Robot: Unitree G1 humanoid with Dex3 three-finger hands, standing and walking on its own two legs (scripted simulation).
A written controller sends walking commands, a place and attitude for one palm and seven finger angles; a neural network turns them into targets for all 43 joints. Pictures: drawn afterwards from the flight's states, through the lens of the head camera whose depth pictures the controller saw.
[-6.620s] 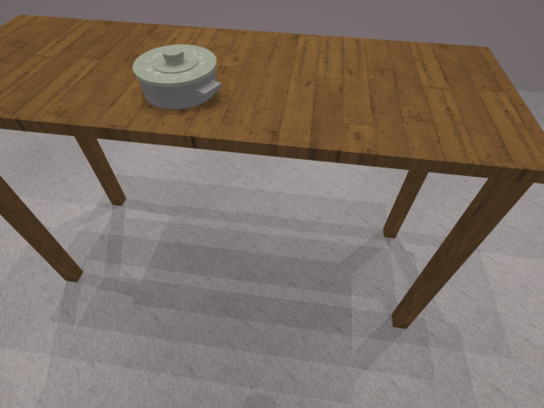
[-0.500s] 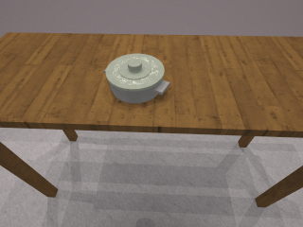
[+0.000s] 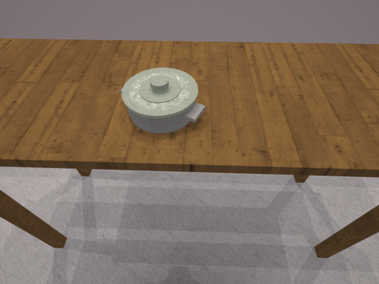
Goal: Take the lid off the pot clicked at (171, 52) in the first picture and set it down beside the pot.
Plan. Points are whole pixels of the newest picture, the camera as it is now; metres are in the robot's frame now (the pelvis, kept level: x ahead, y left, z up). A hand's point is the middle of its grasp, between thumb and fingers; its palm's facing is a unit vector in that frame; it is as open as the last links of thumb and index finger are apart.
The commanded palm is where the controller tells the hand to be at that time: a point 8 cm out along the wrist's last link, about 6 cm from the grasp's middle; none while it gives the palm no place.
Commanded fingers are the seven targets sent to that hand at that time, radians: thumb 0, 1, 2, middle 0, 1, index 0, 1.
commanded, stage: look again from close up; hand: left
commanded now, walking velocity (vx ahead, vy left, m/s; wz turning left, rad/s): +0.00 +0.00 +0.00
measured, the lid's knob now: (159, 82) +0.51 +0.10 +0.15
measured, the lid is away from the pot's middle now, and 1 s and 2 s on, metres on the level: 0.00 0.00 0.00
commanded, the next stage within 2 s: lift the closed hand beside the body in 0.66 s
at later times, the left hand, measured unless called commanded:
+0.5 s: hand out of the picture +0.03 +0.17 -0.17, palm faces +0.01 -0.98 -0.20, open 7.4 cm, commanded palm none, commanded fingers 0.00 0.90 0.90 -0.20 -0.30 -0.20 -0.30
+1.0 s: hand (103, 270) +0.15 +0.19 -0.04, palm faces +0.19 -0.95 -0.24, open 6.3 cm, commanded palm +0.10 +0.24 +0.00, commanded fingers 0.00 0.90 0.90 -0.77 -0.92 -0.77 -0.92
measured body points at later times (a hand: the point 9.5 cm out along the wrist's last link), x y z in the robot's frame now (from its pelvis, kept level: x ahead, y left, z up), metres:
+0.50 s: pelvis +0.01 +0.00 +0.00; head +0.04 +0.00 +0.45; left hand +0.03 +0.22 -0.15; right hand +0.02 -0.22 -0.16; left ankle +0.01 +0.09 -0.74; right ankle +0.02 -0.12 -0.74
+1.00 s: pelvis +0.01 +0.00 +0.00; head -0.02 +0.00 +0.45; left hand +0.14 +0.24 -0.03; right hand +0.16 -0.24 -0.09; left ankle +0.01 +0.09 -0.74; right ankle +0.02 -0.12 -0.74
